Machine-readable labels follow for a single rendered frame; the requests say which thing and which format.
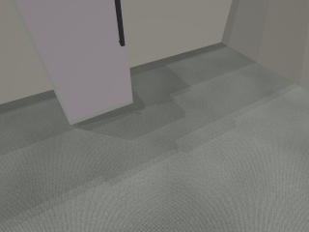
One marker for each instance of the handle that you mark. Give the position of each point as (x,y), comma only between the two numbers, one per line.
(120,22)

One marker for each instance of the fridge door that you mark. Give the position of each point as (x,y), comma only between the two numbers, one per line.
(78,41)

